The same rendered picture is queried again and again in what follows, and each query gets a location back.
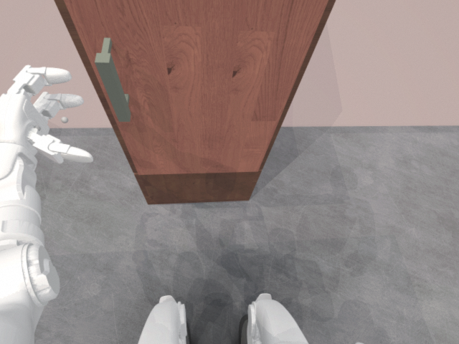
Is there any cupboard door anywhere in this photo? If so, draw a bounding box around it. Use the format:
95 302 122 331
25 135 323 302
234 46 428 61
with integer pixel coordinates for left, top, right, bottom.
64 0 328 175

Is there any robot right shin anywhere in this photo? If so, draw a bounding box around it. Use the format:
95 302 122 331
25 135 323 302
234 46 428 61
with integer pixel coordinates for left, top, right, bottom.
247 293 272 344

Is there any handle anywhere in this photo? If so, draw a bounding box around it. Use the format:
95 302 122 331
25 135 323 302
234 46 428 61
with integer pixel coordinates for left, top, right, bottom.
95 38 131 122

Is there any left robot hand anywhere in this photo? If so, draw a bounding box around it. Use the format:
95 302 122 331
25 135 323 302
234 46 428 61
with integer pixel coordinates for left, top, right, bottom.
0 65 93 163

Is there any left robot upper arm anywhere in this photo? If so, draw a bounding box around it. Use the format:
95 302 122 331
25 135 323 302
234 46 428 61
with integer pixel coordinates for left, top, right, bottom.
0 243 60 344

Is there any left robot thigh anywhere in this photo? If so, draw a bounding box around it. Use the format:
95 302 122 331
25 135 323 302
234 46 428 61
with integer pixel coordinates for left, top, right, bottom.
138 301 187 344

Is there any left robot forearm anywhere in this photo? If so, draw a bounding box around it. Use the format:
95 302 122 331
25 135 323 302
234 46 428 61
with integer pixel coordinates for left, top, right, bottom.
0 143 44 251

